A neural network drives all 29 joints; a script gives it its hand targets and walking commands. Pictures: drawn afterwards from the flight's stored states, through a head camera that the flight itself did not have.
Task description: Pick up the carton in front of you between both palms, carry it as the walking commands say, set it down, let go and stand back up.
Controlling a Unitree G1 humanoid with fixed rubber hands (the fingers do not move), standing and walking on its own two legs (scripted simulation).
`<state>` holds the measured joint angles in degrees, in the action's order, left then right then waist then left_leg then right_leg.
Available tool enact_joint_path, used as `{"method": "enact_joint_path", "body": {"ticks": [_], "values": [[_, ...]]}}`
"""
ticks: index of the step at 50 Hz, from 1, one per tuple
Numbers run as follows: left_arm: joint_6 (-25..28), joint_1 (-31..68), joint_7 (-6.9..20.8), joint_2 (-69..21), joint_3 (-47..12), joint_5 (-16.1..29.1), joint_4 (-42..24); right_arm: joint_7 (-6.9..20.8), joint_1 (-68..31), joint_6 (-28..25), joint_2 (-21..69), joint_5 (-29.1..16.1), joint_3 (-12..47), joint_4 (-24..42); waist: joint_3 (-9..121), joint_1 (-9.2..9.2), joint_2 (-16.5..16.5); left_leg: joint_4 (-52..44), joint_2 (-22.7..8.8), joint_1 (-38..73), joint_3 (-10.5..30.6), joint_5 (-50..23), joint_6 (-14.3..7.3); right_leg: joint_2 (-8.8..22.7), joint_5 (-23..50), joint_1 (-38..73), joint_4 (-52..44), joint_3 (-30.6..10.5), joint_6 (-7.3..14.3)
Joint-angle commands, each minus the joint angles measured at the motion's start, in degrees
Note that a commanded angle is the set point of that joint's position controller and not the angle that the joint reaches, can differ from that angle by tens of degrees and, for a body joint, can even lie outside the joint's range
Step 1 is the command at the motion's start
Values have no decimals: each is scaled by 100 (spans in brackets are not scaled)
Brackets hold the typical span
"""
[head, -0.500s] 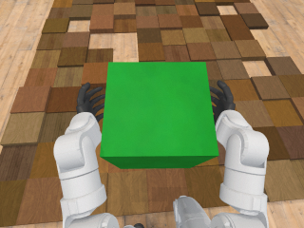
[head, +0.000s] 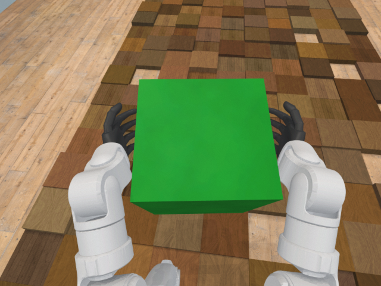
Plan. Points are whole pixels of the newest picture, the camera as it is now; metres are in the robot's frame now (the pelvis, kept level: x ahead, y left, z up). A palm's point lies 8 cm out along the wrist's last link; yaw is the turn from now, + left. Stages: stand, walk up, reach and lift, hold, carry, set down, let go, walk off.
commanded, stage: carry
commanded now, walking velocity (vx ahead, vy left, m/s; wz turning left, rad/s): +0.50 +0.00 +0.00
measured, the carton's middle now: (199, 157) +0.36 +0.03 +0.06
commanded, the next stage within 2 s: none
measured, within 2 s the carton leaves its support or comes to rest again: neither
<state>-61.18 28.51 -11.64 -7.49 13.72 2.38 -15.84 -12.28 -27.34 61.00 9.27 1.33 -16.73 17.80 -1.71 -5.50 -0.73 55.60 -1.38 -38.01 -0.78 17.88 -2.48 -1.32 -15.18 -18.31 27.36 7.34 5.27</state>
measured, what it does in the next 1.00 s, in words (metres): walks ahead, turning left: left foot, then right foot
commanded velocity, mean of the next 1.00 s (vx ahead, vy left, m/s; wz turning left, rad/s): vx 0.50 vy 0.00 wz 0.43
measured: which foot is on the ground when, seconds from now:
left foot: up 0.00-0.16, down 0.18-0.64, up 0.66-1.00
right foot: down 0.00-0.22, up 0.24-0.60, down 0.62-1.00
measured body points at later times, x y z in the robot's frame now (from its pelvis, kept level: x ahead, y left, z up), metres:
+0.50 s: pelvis +0.32 +0.04 -0.01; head +0.36 +0.06 +0.44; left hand +0.64 +0.19 +0.06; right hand +0.63 -0.12 +0.07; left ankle +0.25 +0.12 -0.76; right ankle +0.41 -0.10 -0.71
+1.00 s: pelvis +0.64 +0.05 -0.01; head +0.66 +0.03 +0.44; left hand +0.90 +0.30 +0.09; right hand +1.01 +0.00 +0.08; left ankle +0.74 +0.19 -0.72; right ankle +0.53 -0.07 -0.74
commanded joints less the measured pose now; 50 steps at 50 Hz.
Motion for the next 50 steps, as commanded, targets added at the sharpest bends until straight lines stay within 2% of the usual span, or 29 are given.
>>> {"method": "enact_joint_path", "body": {"ticks": [1, 4, 7, 9, 10, 11, 12, 13, 14, 16, 18, 20, 23, 27, 29, 30, 31, 32, 33, 34, 35, 36, 38, 40, 42, 45, 47, 49, 50], "values": [[-75, 2983, 154, -3527, -3640, 1127, -391, -57, -2725, 72, 3000, -556, 3227, -27, 2479, 128, -596, -1209, 17, 64, -279, -964, 69, 1318, 3098, 2237, -564, -1219, 707], [-235, 2760, 83, -3344, -3313, 823, -36, -43, -2906, 257, 2976, -661, 3271, -137, 2195, 62, -746, -2129, 145, 399, -552, -1621, 112, 1080, 3316, 2240, -428, -748, 466], [-347, 2839, 9, -3267, -3080, 574, 231, 3, -3180, 401, 3006, -758, 3213, -340, 1956, 76, -861, -2925, 184, 868, -609, -1915, 44, 1086, 3269, 2243, -199, -644, 260], [-392, 2966, -31, -3309, -3005, 480, 364, 10, -3178, 452, 3023, -760, 3096, -575, 2163, 438, -626, -3365, 329, 2230, -894, -1849, -19, 944, 3391, 1861, 686, -331, 6], [-412, 3067, -47, -3347, -2997, 449, 389, 14, -3105, 465, 3031, -728, 3023, -698, 2496, 687, -164, -3097, -7, 3375, -618, -1682, -61, 761, 2557, 1171, 1646, -186, -164], [-443, 3150, -49, -3435, -3044, 495, 338, 4, -3143, 462, 3000, -703, 2962, -747, 3145, 801, 916, -2490, -1180, 4907, 881, -2280, -506, 585, 1020, -122, 3097, -115, -345], [-480, 3126, -60, -3545, -3076, 562, 404, -14, -3032, 481, 3046, -709, 2941, -902, 3219, 894, 1817, -2953, -1949, 5775, 2533, -2456, -1044, -86, -1397, -1782, 4243, -307, -501], [-471, 3202, -59, -3642, -3037, 591, 310, -12, -3062, 459, 3246, -796, 3035, -837, 3061, 960, 1721, -3423, -2067, 5795, 3155, -1599, -1354, -106, -1546, -2696, 4929, -588, -505], [-458, 3326, -55, -3835, -3030, 577, 288, 42, -3053, 447, 3559, -875, 3168, -735, 2823, 933, 898, -3547, -1933, 5412, 2875, -1467, -1233, 203, -1243, -2860, 4859, -770, -394], [-414, 3049, 35, -4287, -3107, 541, 288, 204, -3161, 363, 4046, -1052, 3495, -321, 2564, 867, 413, -3642, -1689, 4759, 2118, -2070, -986, 521, -618, -2589, 4171, -811, -423], [-292, 2532, 121, -4550, -3216, 351, 232, 354, -2904, 262, 4421, -1094, 3761, -71, 2639, 775, 598, -3880, -1422, 4668, 1581, -2129, -771, 505, -284, -2287, 3552, -634, -603], [-149, 2015, 186, -4684, -3379, 153, 154, 493, -2547, 145, 4565, -1141, 4038, 95, 2605, 781, 791, -3894, -1167, 4826, 1186, -2397, -798, 395, -243, -2316, 2837, -434, -699], [3, 1575, 249, -4867, -3659, 126, 3, 635, -2120, 8, 4754, -1263, 4282, 61, 2316, 713, 737, -4088, -970, 4499, 818, -2517, -753, 330, 46, -1891, 1413, -198, -809], [197, 1306, 289, -4704, -3766, 192, -125, 595, -1654, -163, 4513, -1113, 4255, 43, 2256, 697, 1113, -3684, -820, 4156, 420, -3578, -563, 128, 941, -794, 364, 179, -671], [304, 1338, 275, -4535, -3749, 208, -68, 512, -1538, -251, 4321, -956, 4164, -21, 2667, 565, 904, -2396, -609, 3680, -55, -4296, -305, -58, 1148, 839, -288, 518, -587], [360, 1182, 260, -4424, -3688, 195, 7, 464, -1598, -294, 4231, -888, 4143, 8, 2995, 360, 536, -1397, -409, 2923, -224, -3584, -160, 158, 1047, 2117, -323, 376, -602], [402, 1046, 245, -4257, -3561, 138, 73, 412, -1782, -322, 4166, -812, 4116, 3, 3155, 142, -327, -114, -138, 1809, -281, -1618, -102, 1301, 164, 3055, -349, -946, -552], [439, 1179, 180, -4024, -3444, 68, 250, 358, -1702, -329, 4038, -777, 4094, -122, 2973, 455, -1676, 1074, 653, 205, -131, 944, 31, 2621, 873, 3423, -1030, -3673, 171], [478, 1394, 144, -4016, -3438, 122, 223, 288, -1801, -369, 3962, -737, 4021, -248, 3075, 485, -1163, 1923, 159, -75, 370, 955, -129, 2911, 283, 3307, -918, -3631, 606], [553, 1509, 141, -4079, -3470, 195, 270, 233, -1951, -421, 3939, -693, 3912, -309, 2718, 433, -640, 1982, -48, -259, 343, 706, -177, 2654, 301, 2857, -938, -3132, 592], [629, 1773, 158, -4109, -3480, 269, 262, 194, -2091, -487, 3992, -658, 3859, -425, 2403, 463, -272, 1760, -226, -288, 317, 418, -171, 2502, 532, 2426, -1007, -2513, 443], [696, 2003, 173, -4128, -3482, 335, 284, 166, -2216, -547, 3985, -599, 3808, -513, 2235, 447, -215, 1360, -309, -259, 267, 352, -108, 2377, 534, 2187, -1111, -2104, 300], [802, 2283, 187, -4007, -3478, 428, 383, 93, -2377, -651, 3917, -502, 3701, -744, 2122, 355, -506, 843, -257, -192, 11, 197, -28, 2189, 885, 1994, -1187, -1374, 179], [854, 2355, 176, -3871, -3487, 531, 489, 19, -2366, -704, 3834, -463, 3624, -936, 2128, 330, -703, 507, -219, -420, -171, -68, 14, 2147, 1621, 2199, -1152, -933, 191], [846, 2285, 154, -3799, -3462, 592, 566, -41, -2271, -683, 3763, -454, 3558, -1059, 2069, 322, -725, 76, -239, -655, -320, -411, 56, 2121, 2113, 2435, -1135, -514, 168], [751, 2095, 135, -3740, -3339, 540, 667, -51, -2149, -577, 3748, -441, 3492, -1177, 1847, 330, -677, -1108, -92, -255, -748, -1301, 43, 1784, 2577, 2381, -1131, 309, -76], [675, 2084, 154, -3773, -3279, 460, 711, -3, -2182, -499, 3807, -474, 3516, -1167, 1699, 370, -793, -1802, 20, 160, -963, -1736, -20, 1763, 2809, 2341, -1141, 672, -228], [617, 2156, 179, -3860, -3276, 381, 727, 67, -2330, -435, 3904, -541, 3604, -1075, 1767, 500, -905, -2307, 110, 744, -995, -2173, -159, 1810, 3843, 2453, -778, 950, -390], [578, 2116, 198, -3905, -3255, 334, 757, 100, -2407, -419, 3931, -568, 3644, -1082, 1775, 524, -845, -2340, 420, 956, -1275, -2172, -197, 1667, 4713, 2581, -400, 1140, -464]]}}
